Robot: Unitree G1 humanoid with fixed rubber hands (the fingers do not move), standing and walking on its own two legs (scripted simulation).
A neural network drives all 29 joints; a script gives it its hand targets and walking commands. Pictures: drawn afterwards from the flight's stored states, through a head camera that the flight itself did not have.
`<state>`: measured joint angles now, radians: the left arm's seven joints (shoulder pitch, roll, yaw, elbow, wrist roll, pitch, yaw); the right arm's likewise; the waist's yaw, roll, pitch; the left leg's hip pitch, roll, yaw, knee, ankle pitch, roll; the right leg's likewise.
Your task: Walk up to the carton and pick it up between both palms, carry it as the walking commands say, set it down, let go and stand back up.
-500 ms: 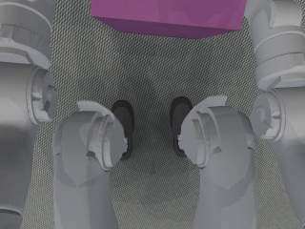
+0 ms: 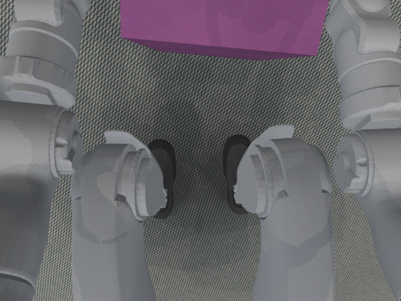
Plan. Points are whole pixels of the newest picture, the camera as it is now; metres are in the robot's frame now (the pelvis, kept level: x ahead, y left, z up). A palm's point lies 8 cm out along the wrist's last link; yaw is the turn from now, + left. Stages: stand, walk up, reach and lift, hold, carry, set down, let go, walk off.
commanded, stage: reach and lift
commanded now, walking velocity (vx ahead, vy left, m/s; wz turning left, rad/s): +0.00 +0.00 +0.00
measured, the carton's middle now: out of the picture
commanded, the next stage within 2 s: none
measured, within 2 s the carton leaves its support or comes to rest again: leaves its support in 1.18 s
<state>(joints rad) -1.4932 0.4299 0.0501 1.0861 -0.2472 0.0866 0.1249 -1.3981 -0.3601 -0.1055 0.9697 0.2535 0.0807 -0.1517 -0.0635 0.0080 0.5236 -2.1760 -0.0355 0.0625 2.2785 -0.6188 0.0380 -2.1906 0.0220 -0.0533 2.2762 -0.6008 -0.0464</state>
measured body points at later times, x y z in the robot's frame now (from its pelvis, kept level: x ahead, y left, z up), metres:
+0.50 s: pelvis +0.00 +0.00 +0.01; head +0.37 -0.02 +0.24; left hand +0.59 +0.11 -0.16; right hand +0.54 -0.20 -0.17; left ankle +0.11 +0.10 -0.32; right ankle +0.11 -0.10 -0.32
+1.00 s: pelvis +0.00 +0.01 -0.01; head +0.37 +0.00 +0.24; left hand +0.59 +0.11 -0.17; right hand +0.55 -0.20 -0.17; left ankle +0.11 +0.10 -0.32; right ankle +0.11 -0.10 -0.32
